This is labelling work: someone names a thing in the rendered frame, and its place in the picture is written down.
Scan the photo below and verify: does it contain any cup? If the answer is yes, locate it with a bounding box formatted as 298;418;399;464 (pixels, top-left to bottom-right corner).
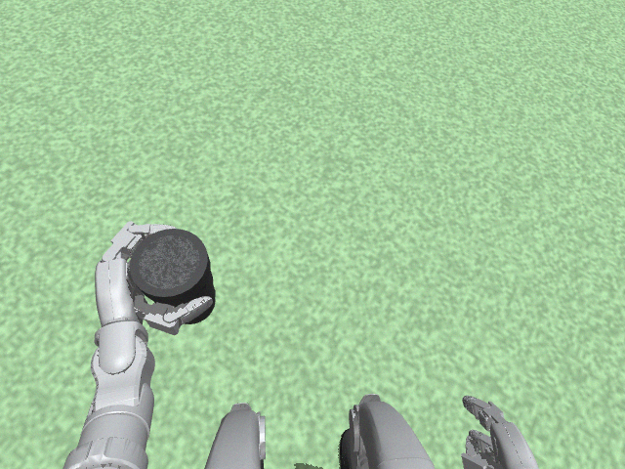
130;229;216;324

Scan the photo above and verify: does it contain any left robot hand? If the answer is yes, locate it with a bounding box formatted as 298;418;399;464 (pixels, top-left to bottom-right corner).
95;221;213;335

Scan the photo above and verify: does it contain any left robot arm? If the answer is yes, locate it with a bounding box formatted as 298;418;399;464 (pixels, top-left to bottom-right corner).
63;320;155;469

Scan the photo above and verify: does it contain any right robot hand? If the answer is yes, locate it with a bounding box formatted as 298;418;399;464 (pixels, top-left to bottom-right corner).
461;396;539;469

